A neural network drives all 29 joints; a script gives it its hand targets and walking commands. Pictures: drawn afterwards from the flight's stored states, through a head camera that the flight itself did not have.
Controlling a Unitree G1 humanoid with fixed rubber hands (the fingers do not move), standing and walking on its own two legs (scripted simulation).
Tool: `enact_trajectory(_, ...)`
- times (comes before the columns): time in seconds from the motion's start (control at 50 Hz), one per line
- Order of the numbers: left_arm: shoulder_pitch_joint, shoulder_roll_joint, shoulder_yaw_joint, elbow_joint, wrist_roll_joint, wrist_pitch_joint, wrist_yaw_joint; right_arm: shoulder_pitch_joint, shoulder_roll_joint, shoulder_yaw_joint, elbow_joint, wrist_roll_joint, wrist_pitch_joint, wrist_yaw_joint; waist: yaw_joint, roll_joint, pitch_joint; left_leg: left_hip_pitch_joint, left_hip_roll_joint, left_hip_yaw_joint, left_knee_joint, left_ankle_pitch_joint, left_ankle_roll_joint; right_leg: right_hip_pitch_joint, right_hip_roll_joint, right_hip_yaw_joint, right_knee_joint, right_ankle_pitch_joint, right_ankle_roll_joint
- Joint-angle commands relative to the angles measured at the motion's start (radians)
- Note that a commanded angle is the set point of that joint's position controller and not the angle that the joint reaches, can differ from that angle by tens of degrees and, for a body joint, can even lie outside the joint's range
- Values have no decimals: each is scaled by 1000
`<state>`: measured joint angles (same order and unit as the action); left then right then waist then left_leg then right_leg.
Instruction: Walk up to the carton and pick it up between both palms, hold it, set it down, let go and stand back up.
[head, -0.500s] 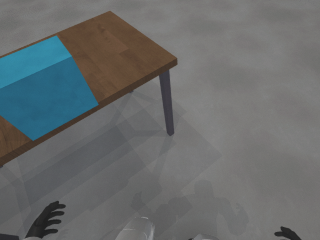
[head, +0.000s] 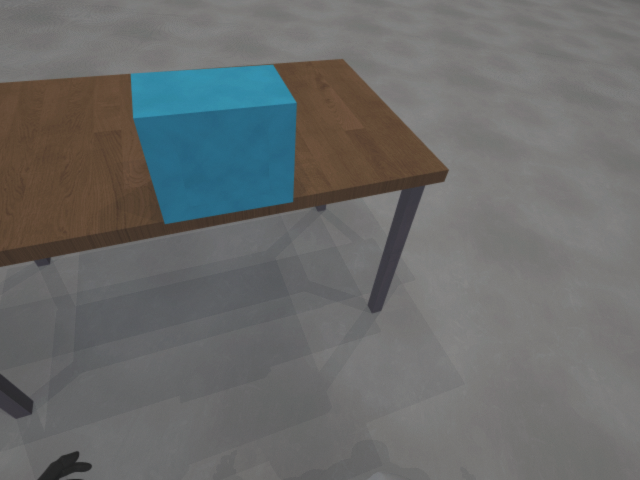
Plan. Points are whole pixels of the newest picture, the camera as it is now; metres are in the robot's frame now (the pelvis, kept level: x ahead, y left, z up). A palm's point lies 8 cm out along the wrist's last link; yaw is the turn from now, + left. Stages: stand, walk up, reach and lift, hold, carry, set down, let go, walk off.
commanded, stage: walk up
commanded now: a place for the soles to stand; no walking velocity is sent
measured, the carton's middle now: (219, 143) +0.70 +0.20 +0.03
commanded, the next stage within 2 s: none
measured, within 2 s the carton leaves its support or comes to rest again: neither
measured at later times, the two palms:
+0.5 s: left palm out of the picture +0.05 +0.32 -0.05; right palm (536, 411) +0.23 -0.32 -0.08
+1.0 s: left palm out of the picture +0.01 +0.30 -0.08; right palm (485, 365) +0.30 -0.27 -0.09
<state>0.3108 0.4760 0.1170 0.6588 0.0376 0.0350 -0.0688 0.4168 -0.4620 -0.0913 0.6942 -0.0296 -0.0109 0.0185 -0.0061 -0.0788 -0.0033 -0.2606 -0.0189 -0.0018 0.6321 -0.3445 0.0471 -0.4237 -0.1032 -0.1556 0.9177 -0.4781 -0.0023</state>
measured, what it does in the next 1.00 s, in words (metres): steps on the spot, turning left: right foot, then left foot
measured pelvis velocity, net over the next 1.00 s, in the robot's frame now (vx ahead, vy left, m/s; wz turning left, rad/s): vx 0.07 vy -0.03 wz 0.41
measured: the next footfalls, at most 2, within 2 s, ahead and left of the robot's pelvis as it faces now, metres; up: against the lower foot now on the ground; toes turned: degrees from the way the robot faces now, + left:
right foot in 0.26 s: +0.16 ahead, -0.13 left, +0.00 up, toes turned +18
left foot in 0.58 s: +0.09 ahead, +0.11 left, +0.00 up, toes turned +18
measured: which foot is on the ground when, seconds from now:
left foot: down 0.00-0.30, up 0.32-0.56, down 0.58-1.00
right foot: up 0.00-0.24, down 0.26-1.00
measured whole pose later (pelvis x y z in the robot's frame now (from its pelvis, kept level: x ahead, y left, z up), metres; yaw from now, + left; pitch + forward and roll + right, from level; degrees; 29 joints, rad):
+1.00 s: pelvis +0.07 -0.03 +0.00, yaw +24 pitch -3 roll +0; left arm 0.23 0.41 0.03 0.84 0.01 -0.02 -0.01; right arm 0.17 -0.43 -0.02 0.86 -0.01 -0.02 0.00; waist 0.03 0.02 0.05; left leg -0.29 -0.05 -0.09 0.60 -0.26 0.01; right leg -0.23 -0.06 -0.07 0.61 -0.33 0.02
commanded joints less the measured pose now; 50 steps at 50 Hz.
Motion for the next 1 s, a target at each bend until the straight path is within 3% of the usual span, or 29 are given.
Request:
enact_trajectory(0.0,17,186,42,-55,-5,-26,-7,-95,-259,-45,-70,20,-48,-36,56,195,184,-56,218,-465,-391,-293,132,-212,14,179,131,141,18)
enact_trajectory(0.04,49,172,38,-33,2,-25,5,-43,-228,-36,-67,20,-65,-40,39,185,128,-7,160,-347,-326,-69,106,-156,22,150,105,204,12)
enact_trajectory(0.14,-70,115,20,-71,-9,-47,24,7,-228,-31,-43,0,-62,-40,-12,248,96,-38,138,-323,-201,283,152,-23,36,146,-138,137,-5)
enact_trajectory(0.18,-46,112,19,-59,-18,-63,36,-1,-221,-27,-52,0,-56,-41,-4,256,39,-47,140,-317,-111,483,147,94,63,138,-225,146,-20)
enact_trajectory(0.22,30,109,18,-22,-20,-76,51,-19,-195,-17,-59,14,-45,-45,44,195,-9,-54,89,-294,24,513,99,234,89,122,-434,304,-37)
enact_trajectory(0.24,50,150,25,-15,-11,-82,58,-15,-152,-2,-65,27,-44,-47,55,123,-53,-79,49,-288,100,421,57,313,43,183,-457,374,-59)
enact_trajectory(0.26,67,199,35,-18,0,-87,64,7,-109,15,-72,38,-47,-50,58,-41,-114,-156,-19,-237,237,254,12,402,-116,361,-492,408,-99)
enact_trajectory(0.28,13,237,41,-42,-5,-84,67,22,-90,24,-57,36,-41,-57,41,-166,-81,-275,-104,-107,330,-133,-17,399,-300,566,-568,350,-197)
enact_trajectory(0.3,-49,264,46,-45,-8,-80,62,26,-172,3,-27,24,-32,-67,42,-187,-45,-277,-44,-88,436,-295,-26,331,-393,672,-559,337,-306)
enact_trajectory(0.32,-60,244,43,-34,-13,-74,59,10,-210,-2,-13,23,-35,-65,31,-159,22,-272,13,-116,367,-301,-17,266,-369,615,-563,309,-299)
enact_trajectory(0.36,-64,187,23,-39,-18,-74,57,-14,-192,-6,1,23,-39,-46,26,-77,92,-240,-26,-60,342,-207,-21,204,-232,358,-540,346,-230)
enact_trajectory(0.38,-56,184,20,-28,-15,-78,61,-9,-163,-4,3,23,-37,-39,30,-101,97,-231,-31,-45,318,-152,-23,204,-191,301,-514,389,-210)
enact_trajectory(0.42,-36,197,16,-19,-12,-77,60,-27,-143,6,2,29,-34,-26,42,-137,68,-178,-38,-6,242,-82,-33,206,-166,255,-486,474,-202)
enact_trajectory(0.48,-60,204,19,-33,-18,-63,51,-36,-124,10,15,26,-37,-18,37,-161,28,-101,-31,49,89,-13,-42,205,-166,188,-467,363,-200)
enact_trajectory(0.54,-75,154,-5,-35,-29,-44,42,-13,-145,-7,54,12,-50,-26,-3,-80,2,113,-46,43,-131,92,-25,73,-138,136,-319,185,-142)
enact_trajectory(0.56,-44,113,-21,-26,-33,-39,44,-32,-163,-11,51,1,-53,-31,1,5,-2,167,-16,-46,-182,71,-12,7,-110,111,-243,97,-101)
enact_trajectory(0.58,-28,60,-39,-30,-43,-36,46,-74,-202,-13,34,-13,-55,-34,20,164,17,155,139,-311,-279,-26,42,-82,-46,75,-140,-10,-44)
enact_trajectory(0.6,-20,56,-45,-32,-50,-26,52,-116,-232,-9,7,-12,-58,-39,35,214,50,74,304,-554,-347,-29,119,-124,17,104,-53,-114,-2)
enact_trajectory(0.62,-39,152,-15,-5,-50,-21,67,-139,-284,-18,15,5,-53,-39,0,225,75,-74,347,-580,-341,-21,227,-23,-2,180,-1,-162,-9)
enact_trajectory(0.64,-36,169,-10,12,-49,-27,67,-170,-250,-13,23,9,-51,-40,14,211,111,-117,317,-529,-308,55,234,24,-12,194,-4,-130,-16)
enact_trajectory(0.7,17,136,-23,45,-50,-45,69,-174,-165,19,37,19,-57,-43,38,214,21,48,204,-267,-163,599,151,45,3,155,-119,-7,-20)
enact_trajectory(0.74,15,118,-24,59,-47,-52,74,-169,-167,17,53,21,-52,-43,30,238,-29,65,175,-229,-104,670,140,130,28,125,-236,47,-23)
enact_trajectory(0.8,5,123,-25,80,-27,-69,79,-217,-146,26,51,32,-30,-38,40,177,-77,-1,108,-184,-32,416,71,284,31,145,-446,293,-34)
enact_trajectory(0.82,-7,149,-19,83,-16,-74,82,-224,-119,36,45,38,-28,-36,37,110,-89,-56,83,-168,-7,295,34,329,-37,218,-465,370,-55)
enact_trajectory(0.84,-68,184,-18,72,-10,-79,83,-233,-102,41,55,35,-21,-33,22,51,-55,-68,22,-131,8,150,-1,254,-133,336,-536,277,-95)
enact_trajectory(0.86,-131,210,-17,78,-11,-75,78,-213,-119,32,90,29,-12,-33,-2,8,4,8,-12,-86,33,-29,-10,109,-199,377,-555,159,-154)
enact_trajectory(0.9,-168,159,-37,88,-23,-69,70,-190,-145,22,129,13,-15,-27,-28,18,59,88,26,-139,-75,-39,0,-3,-152,312,-537,58,-109)
enact_trajectory(0.94,-159,123,-45,113,-34,-74,68,-275,-152,23,128,15,-26,-20,10,72,74,-6,80,-257,-166,86,32,84,-38,197,-483,87,-47)
enact_trajectory(0.98,-149,123,-45,143,-34,-76,65,-300,-143,36,138,22,-30,-15,26,35,46,-35,85,-258,-180,64,32,153,-29,194,-508,79,-41)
